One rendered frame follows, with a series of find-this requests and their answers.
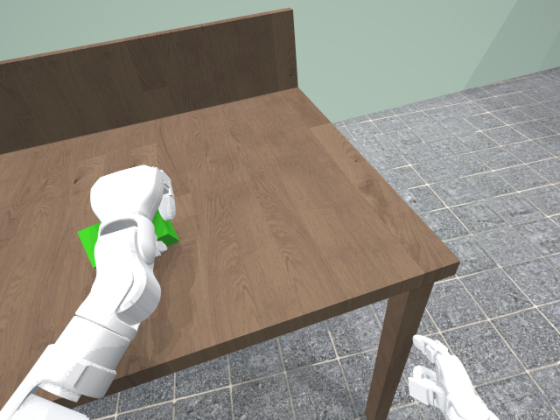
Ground left robot upper arm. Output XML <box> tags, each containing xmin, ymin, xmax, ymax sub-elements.
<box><xmin>10</xmin><ymin>394</ymin><xmax>89</xmax><ymax>420</ymax></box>

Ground table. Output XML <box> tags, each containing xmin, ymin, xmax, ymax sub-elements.
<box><xmin>0</xmin><ymin>8</ymin><xmax>460</xmax><ymax>420</ymax></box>

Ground sponge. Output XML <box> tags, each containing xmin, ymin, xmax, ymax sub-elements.
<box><xmin>77</xmin><ymin>210</ymin><xmax>179</xmax><ymax>268</ymax></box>

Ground robot left forearm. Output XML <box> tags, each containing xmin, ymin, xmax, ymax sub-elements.
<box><xmin>0</xmin><ymin>213</ymin><xmax>161</xmax><ymax>420</ymax></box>

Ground left robot hand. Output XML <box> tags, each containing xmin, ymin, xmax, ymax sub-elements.
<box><xmin>90</xmin><ymin>165</ymin><xmax>176</xmax><ymax>257</ymax></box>

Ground robot right forearm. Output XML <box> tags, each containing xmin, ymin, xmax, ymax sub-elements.
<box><xmin>444</xmin><ymin>390</ymin><xmax>499</xmax><ymax>420</ymax></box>

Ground right robot hand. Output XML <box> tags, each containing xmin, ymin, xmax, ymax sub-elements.
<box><xmin>408</xmin><ymin>335</ymin><xmax>475</xmax><ymax>416</ymax></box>

